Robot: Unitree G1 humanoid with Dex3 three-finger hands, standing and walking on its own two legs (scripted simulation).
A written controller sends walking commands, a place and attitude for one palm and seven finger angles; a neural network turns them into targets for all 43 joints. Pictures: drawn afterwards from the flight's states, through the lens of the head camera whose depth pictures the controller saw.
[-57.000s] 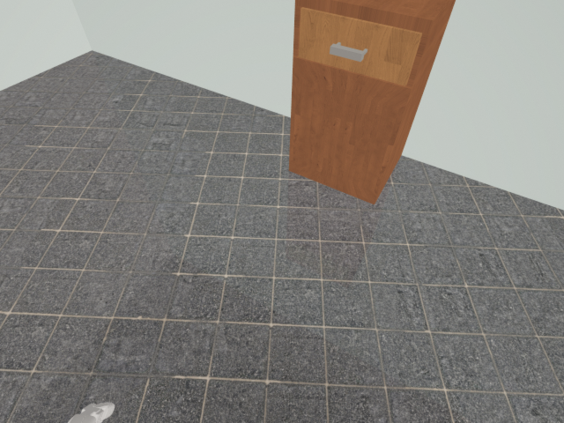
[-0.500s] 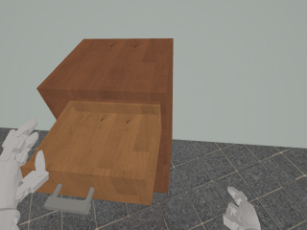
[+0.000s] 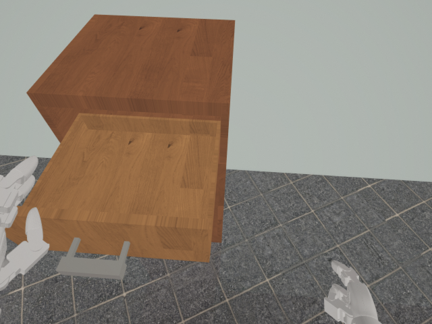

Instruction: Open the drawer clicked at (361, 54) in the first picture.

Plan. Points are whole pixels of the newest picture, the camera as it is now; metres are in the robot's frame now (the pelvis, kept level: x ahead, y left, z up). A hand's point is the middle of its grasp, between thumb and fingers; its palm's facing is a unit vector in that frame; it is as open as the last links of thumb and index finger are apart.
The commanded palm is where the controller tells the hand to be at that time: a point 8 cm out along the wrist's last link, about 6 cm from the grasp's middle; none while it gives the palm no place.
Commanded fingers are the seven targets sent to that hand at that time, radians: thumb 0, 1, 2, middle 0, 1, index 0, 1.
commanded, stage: step back with the hand held close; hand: left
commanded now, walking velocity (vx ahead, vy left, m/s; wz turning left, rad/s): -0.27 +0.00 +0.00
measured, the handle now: (96, 256) +0.25 +0.26 -0.05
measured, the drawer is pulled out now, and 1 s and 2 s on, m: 0.30 0.30 0.30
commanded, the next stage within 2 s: stop stepping back and stand still in 0.80 s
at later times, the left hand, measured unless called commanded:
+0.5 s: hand out of the picture +0.13 +0.26 +0.16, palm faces +0.35 -0.84 -0.42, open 7.4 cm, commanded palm +0.07 +0.31 +0.18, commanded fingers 0.00 0.90 0.90 -0.20 -0.30 -0.20 -0.30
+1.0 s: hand out of the picture +0.05 +0.22 +0.16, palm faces +0.26 -0.81 -0.52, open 7.4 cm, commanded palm -0.01 +0.27 +0.18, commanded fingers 0.00 0.90 0.90 -0.20 -0.30 -0.20 -0.30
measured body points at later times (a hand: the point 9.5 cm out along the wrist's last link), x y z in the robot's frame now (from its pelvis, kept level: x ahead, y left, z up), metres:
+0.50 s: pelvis -0.06 +0.03 -0.02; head -0.03 +0.06 +0.43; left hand +0.11 +0.31 +0.18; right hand +0.11 -0.21 -0.09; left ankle +0.03 +0.11 -0.74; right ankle -0.02 -0.09 -0.74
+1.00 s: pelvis -0.15 +0.00 +0.00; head -0.11 +0.01 +0.44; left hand +0.03 +0.27 +0.19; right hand +0.02 -0.25 -0.09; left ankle -0.12 +0.10 -0.72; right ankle -0.20 -0.10 -0.74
